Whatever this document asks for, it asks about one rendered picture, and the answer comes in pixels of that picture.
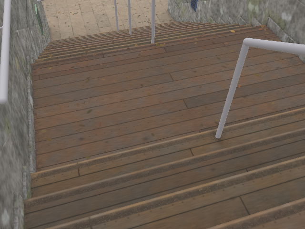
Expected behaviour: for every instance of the stairs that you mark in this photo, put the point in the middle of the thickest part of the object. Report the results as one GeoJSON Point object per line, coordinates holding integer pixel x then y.
{"type": "Point", "coordinates": [115, 40]}
{"type": "Point", "coordinates": [252, 177]}

